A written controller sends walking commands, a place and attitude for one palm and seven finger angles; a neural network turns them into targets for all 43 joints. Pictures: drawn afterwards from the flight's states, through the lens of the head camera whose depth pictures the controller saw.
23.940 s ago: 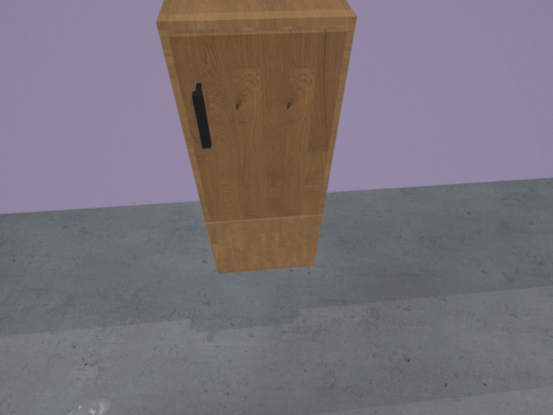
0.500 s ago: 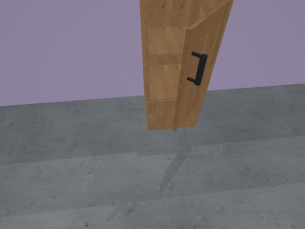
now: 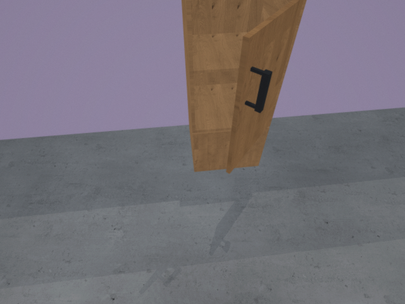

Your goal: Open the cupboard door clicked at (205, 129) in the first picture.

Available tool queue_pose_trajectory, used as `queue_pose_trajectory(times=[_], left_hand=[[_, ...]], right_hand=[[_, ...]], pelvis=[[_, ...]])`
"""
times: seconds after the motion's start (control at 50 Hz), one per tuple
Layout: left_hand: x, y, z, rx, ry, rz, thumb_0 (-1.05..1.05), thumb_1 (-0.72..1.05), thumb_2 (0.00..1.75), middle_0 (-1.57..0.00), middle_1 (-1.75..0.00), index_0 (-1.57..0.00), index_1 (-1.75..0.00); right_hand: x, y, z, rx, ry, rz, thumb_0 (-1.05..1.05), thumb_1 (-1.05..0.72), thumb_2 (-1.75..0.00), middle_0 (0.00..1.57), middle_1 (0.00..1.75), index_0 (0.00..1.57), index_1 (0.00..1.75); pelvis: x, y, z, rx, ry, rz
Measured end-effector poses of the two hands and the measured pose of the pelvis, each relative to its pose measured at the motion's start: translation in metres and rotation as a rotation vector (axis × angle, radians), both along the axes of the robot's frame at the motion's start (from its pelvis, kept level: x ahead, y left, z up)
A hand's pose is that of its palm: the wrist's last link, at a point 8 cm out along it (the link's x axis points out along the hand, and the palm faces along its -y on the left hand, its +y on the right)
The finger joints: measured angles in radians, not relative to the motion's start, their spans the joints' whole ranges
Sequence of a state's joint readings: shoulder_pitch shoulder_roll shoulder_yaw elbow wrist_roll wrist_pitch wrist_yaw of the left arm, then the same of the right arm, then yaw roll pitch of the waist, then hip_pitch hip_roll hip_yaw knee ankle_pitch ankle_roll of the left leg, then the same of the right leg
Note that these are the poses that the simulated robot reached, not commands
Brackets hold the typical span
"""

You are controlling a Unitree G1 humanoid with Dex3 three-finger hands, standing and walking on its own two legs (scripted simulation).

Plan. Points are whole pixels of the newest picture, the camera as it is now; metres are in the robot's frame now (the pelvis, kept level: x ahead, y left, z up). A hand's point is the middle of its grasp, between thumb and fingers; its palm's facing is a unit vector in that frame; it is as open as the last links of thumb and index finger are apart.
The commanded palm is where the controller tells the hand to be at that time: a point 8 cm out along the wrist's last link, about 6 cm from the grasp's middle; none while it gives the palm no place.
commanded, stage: walk to a spot facing it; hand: left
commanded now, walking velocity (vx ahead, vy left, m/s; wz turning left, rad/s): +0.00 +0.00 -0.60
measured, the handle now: (256, 90) +0.70 -0.13 +0.02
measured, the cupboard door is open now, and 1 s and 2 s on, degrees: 47 47 47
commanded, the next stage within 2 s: none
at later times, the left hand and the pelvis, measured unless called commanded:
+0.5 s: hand out of the picture +0.08 +0.15 -0.16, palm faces -0.18 -0.94 -0.31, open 7.4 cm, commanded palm none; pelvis -0.01 -0.04 -0.01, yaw -15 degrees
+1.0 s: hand (137, 273) +0.22 +0.18 -0.18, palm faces -0.47 -0.86 -0.22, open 7.4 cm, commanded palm none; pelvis +0.04 +0.03 +0.00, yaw -33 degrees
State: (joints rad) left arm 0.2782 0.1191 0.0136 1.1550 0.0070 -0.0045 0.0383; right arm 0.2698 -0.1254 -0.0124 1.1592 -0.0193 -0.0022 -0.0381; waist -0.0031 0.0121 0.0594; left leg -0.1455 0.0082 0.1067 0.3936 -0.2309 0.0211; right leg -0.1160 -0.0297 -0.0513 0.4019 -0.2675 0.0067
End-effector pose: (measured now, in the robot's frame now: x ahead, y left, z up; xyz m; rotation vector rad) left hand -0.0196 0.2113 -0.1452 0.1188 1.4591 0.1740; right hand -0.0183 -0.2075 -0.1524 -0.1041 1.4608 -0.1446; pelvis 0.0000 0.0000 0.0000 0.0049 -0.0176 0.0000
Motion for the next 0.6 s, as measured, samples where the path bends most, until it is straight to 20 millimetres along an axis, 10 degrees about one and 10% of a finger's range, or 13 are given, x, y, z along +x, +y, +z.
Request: queue_pose_trajectory(times=[0.34,0.6], left_hand=[[0.077,0.006,0.003,0.112,-0.103,-0.175,0.0,0.9,0.9,-0.2,-0.3,-0.2,-0.3],[0.121,-0.017,0.019,0.089,-0.133,-0.315,0.0,0.9,0.9,-0.2,-0.3,-0.2,-0.3]], right_hand=[[0.001,-0.061,-0.026,-0.045,-0.09,-0.153,0.0,-0.91,-0.9,0.2,0.3,0.2,0.3],[0.065,-0.101,0.012,-0.12,-0.299,-0.235,0.0,-0.91,-0.9,0.19,0.3,0.2,0.3]], pelvis=[[-0.011,-0.029,-0.022,0.024,0.02,-0.171],[-0.001,-0.035,-0.002,0.032,0.038,-0.324]])
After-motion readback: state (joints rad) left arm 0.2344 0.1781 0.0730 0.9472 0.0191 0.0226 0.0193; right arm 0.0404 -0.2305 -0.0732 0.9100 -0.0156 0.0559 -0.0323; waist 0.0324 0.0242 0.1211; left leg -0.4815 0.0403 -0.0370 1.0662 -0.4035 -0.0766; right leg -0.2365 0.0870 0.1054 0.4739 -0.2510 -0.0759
